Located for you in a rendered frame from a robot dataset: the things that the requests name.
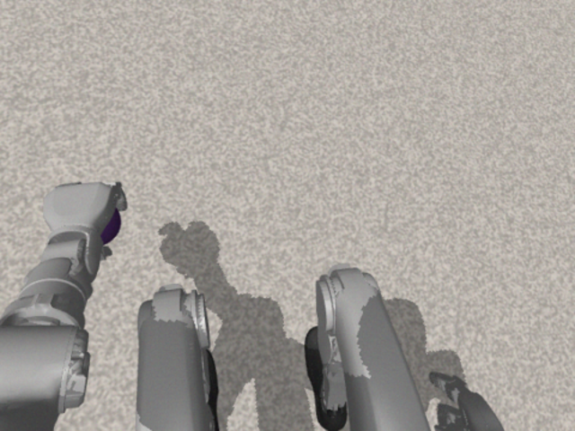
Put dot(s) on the left robot hand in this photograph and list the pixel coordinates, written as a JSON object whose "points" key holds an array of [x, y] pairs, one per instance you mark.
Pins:
{"points": [[90, 205]]}

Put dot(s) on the ball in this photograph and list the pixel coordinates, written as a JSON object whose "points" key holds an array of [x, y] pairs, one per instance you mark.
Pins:
{"points": [[112, 228]]}

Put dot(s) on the right robot foot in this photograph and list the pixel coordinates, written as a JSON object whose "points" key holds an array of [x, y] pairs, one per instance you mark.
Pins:
{"points": [[328, 419]]}

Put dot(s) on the right robot hand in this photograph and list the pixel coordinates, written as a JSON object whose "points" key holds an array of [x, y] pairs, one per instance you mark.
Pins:
{"points": [[474, 413]]}

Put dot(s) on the left robot arm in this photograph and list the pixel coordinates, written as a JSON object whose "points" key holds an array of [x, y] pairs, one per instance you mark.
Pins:
{"points": [[44, 363]]}

